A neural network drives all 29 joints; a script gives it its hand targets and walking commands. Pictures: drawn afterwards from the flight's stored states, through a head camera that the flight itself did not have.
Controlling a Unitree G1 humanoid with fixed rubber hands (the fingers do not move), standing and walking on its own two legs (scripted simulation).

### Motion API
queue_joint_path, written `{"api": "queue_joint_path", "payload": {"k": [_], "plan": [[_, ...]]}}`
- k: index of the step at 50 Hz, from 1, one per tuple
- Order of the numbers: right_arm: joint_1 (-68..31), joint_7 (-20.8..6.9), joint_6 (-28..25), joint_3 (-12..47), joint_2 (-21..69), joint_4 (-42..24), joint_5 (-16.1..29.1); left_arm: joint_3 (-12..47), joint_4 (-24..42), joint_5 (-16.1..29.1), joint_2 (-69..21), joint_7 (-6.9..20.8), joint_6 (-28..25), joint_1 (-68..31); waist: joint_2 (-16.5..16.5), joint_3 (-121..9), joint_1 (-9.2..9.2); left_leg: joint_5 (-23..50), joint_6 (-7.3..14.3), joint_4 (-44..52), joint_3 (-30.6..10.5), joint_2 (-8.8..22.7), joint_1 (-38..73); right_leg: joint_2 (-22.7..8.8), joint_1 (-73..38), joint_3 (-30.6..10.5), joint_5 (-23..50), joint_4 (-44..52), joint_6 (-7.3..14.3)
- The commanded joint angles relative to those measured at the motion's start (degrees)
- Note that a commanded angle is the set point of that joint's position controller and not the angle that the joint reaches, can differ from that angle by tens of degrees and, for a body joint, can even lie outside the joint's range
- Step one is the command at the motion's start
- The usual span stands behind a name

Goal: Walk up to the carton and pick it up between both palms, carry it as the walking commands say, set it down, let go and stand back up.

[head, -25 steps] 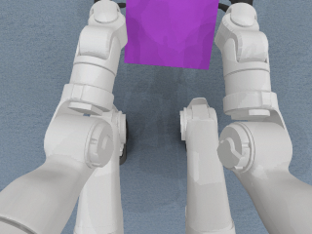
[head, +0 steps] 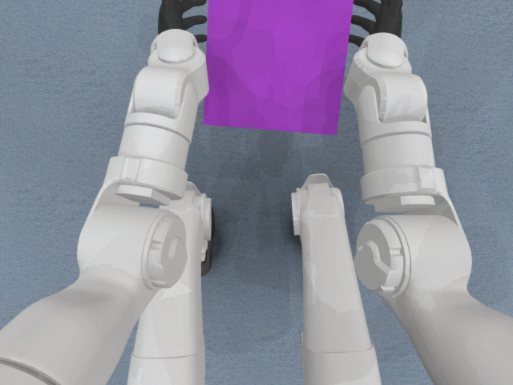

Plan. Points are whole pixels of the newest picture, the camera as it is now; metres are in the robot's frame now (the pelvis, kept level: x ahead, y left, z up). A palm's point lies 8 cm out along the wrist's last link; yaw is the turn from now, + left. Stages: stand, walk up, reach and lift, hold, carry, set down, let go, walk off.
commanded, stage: reach and lift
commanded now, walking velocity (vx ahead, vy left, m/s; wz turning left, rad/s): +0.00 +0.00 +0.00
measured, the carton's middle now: (274, 41) +0.55 -0.05 -0.15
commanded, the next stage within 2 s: none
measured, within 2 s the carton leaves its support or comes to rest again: neither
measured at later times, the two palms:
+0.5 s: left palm (151, 32) +0.50 +0.09 +0.00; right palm (401, 34) +0.48 -0.16 +0.01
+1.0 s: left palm (106, 16) +0.48 +0.10 +0.07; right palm (437, 10) +0.47 -0.15 +0.08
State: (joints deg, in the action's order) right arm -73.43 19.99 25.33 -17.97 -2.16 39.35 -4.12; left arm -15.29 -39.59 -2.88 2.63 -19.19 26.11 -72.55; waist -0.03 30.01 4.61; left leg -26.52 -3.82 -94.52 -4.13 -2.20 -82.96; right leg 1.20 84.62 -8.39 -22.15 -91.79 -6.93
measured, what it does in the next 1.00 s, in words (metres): rises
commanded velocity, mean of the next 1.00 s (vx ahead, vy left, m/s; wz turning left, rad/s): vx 0.00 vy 0.00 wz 0.00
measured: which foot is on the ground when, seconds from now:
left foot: down 0.00-1.00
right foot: down 0.00-1.00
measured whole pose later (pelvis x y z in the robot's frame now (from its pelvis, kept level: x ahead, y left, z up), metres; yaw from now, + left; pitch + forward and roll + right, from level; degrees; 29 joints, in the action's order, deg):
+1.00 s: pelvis +0.01 +0.01 +0.12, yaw +0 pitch +4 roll -1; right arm -59.9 18.6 26.0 -17.6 2.1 35.8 -6.0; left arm -13.5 -36.2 -2.9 -1.7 -19.9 25.7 -58.0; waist -0.6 29.8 4.2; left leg -20.3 -2.2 -69.0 -4.8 -1.5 -52.6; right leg -0.7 52.8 -6.5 -16.1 -64.6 -5.8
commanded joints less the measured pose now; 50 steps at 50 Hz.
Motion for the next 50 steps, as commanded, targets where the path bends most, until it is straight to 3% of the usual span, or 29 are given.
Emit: {"api": "queue_joint_path", "payload": {"k": [1, 5, 9, 11, 17, 18, 19, 21, 23, 26, 29, 32, 34, 37, 40, 41, 46, 48, 49, 50], "plan": [[-41.5, -27.9, -2.0, 33.3, 72.3, -6.7, 12.2, 34.3, 13.4, 12.1, -65.9, 27.7, -5.4, -55.9, -0.7, -138.8, 1.24, 2.8, 1.8, 13.5, 8.2, -7.6, 29.1, 7.4, -39.9, 13.5, 4.8, 11.0, 3.9], [-41.2, -27.8, -2.1, 36.3, 73.3, -9.7, 13.6, 34.1, 13.0, 11.8, -65.4, 27.7, -5.5, -52.2, 0.4, -140.9, -0.98, 5.3, 2.3, 14.6, 8.0, -7.7, 30.4, 7.4, -43.4, 12.5, 6.9, 12.5, 3.5], [-37.7, -27.5, -1.9, 35.5, 73.7, -7.3, 12.6, 34.9, 14.5, 12.0, -65.6, 27.8, -5.7, -52.0, 0.6, -138.1, 0.23, 4.5, 2.0, 16.2, 7.5, -7.6, 31.0, 7.2, -44.7, 12.1, 6.4, 14.4, 3.5], [-37.7, -27.5, -2.3, 36.8, 74.3, -9.8, 12.9, 35.4, 14.8, 11.9, -66.0, 28.0, -5.9, -50.6, 0.3, -139.3, -0.53, 5.4, 2.2, 17.2, 7.4, -7.6, 31.9, 7.3, -46.7, 12.0, 7.4, 15.3, 3.6], [-35.8, -27.4, -2.0, 38.7, 75.9, -10.8, 14.1, 39.1, 20.1, 14.0, -66.6, 27.8, -6.0, -52.2, -0.3, -142.5, 0.08, 7.9, 1.9, 19.6, 6.5, -7.2, 38.4, 7.2, -50.4, 11.3, 9.4, 17.7, 3.7], [-35.4, -27.2, -2.1, 36.5, 74.0, -8.6, 12.9, 37.1, 15.7, 12.7, -65.8, 28.1, -5.6, -50.6, -1.5, -137.2, -0.11, 4.9, 1.7, 20.3, 6.7, -7.2, 34.8, 7.0, -47.8, 11.0, 6.2, 18.5, 3.9], [-35.2, -27.3, -2.1, 37.6, 75.1, -9.5, 13.4, 37.9, 16.6, 12.9, -66.8, 28.0, -5.7, -50.2, -1.1, -138.6, -0.03, 5.3, 2.0, 21.2, 6.5, -7.0, 37.5, 7.0, -49.5, 11.1, 6.3, 19.0, 3.8], [-37.2, -27.4, -2.3, 39.0, 75.3, -11.7, 14.8, 37.7, 16.6, 12.9, -67.1, 27.9, -5.7, -48.9, -1.1, -139.0, -1.59, 6.0, 2.1, 21.9, 6.5, -7.0, 38.6, 6.8, -51.2, 10.4, 6.4, 20.1, 3.7], [-36.2, -27.6, -2.0, 37.5, 74.8, -9.3, 13.6, 37.2, 16.4, 12.8, -66.1, 28.1, -5.7, -49.8, -0.1, -137.3, -0.2, 5.1, 2.1, 23.0, 6.0, -6.8, 38.0, 6.7, -51.1, 10.6, 5.6, 21.4, 3.8], [-35.4, -27.6, -2.0, 36.3, 74.9, -8.4, 12.7, 35.5, 14.5, 12.5, -66.7, 28.4, -5.7, -48.3, 0.9, -133.4, -0.23, 3.1, 2.3, 24.7, 5.6, -6.5, 38.2, 6.4, -52.4, 10.4, 3.1, 23.4, 3.9], [-32.7, -27.8, -1.8, 35.2, 75.0, -7.4, 12.1, 36.7, 15.0, 12.3, -67.1, 28.7, -5.4, -48.4, -1.6, -134.5, 0.86, 3.3, 2.1, 26.9, 5.3, -6.2, 41.7, 6.4, -53.0, 10.5, 3.7, 24.5, 4.5], [-33.1, -28.1, -2.0, 35.2, 74.4, -8.4, 11.7, 35.3, 13.6, 11.6, -68.0, 28.8, -5.5, -46.4, -1.3, -132.5, -0.12, 4.2, 2.1, 28.3, 5.1, -6.2, 42.2, 6.3, -53.7, 10.2, 4.0, 26.1, 4.6], [-32.9, -28.4, -1.9, 35.1, 74.8, -7.9, 11.1, 34.4, 13.1, 11.3, -67.8, 28.9, -5.6, -45.3, 0.3, -131.5, 0.15, 3.1, 2.3, 29.7, 4.8, -6.1, 43.0, 6.3, -55.0, 10.6, 2.8, 27.4, 4.6], [-33.0, -28.7, -1.8, 35.6, 74.2, -10.0, 11.6, 36.9, 14.7, 12.1, -69.4, 29.0, -5.2, -45.3, -2.1, -133.4, 1.08, 4.8, 2.0, 31.6, 3.8, -5.8, 47.2, 6.3, -56.2, 10.4, 5.0, 28.4, 5.1], [-30.3, -29.0, -1.7, 35.1, 74.9, -8.8, 10.9, 37.0, 16.0, 11.7, -69.1, 29.0, -5.5, -44.7, -1.8, -132.5, 1.26, 6.1, 2.1, 32.8, 3.5, -5.6, 49.3, 6.4, -56.1, 10.4, 5.6, 29.7, 5.2], [-30.8, -29.1, -1.7, 36.3, 75.5, -10.1, 11.6, 37.4, 16.9, 11.9, -68.5, 29.0, -5.6, -44.5, -1.4, -133.1, 0.48, 6.5, 2.2, 33.2, 3.4, -5.6, 49.2, 6.3, -57.8, 9.8, 6.2, 30.5, 5.0], [-28.1, -29.4, -1.4, 35.2, 75.2, -9.1, 10.6, 38.0, 16.7, 11.7, -68.3, 29.2, -5.2, -42.9, -1.6, -129.7, 1.85, 5.8, 2.0, 36.6, 2.7, -5.2, 52.4, 6.1, -59.1, 9.9, 6.0, 33.1, 5.2], [-26.3, -29.5, -1.5, 34.7, 74.9, -7.8, 10.4, 37.7, 16.4, 11.3, -68.0, 29.3, -5.5, -41.8, -2.4, -127.8, 0.91, 6.1, 2.1, 38.2, 2.7, -5.0, 52.2, 6.0, -60.1, 9.6, 6.3, 34.4, 5.5], [-25.5, -29.6, -1.6, 35.2, 75.4, -8.7, 10.4, 38.5, 17.6, 11.8, -69.1, 29.3, -5.6, -42.2, -2.2, -128.6, 1.8, 7.4, 1.9, 38.4, 2.8, -5.1, 54.3, 6.0, -61.6, 9.6, 7.6, 35.1, 5.5], [-26.3, -29.7, -1.6, 36.1, 75.4, -9.5, 10.9, 38.4, 18.3, 11.9, -68.4, 29.5, -5.7, -41.4, -1.8, -128.7, 0.26, 8.0, 2.1, 39.2, 2.8, -5.0, 53.9, 6.0, -63.1, 9.4, 8.1, 35.6, 5.4]]}}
